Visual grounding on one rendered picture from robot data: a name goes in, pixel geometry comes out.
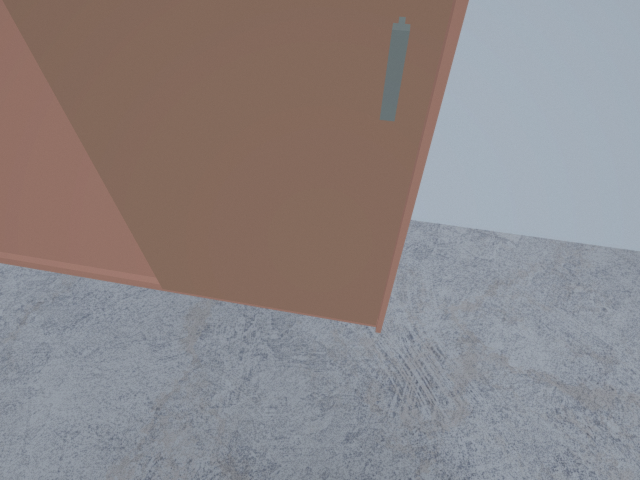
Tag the handle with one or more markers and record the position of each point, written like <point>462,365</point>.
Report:
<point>395,66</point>

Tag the wardrobe door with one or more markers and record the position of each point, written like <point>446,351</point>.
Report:
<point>241,140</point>
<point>53,203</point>

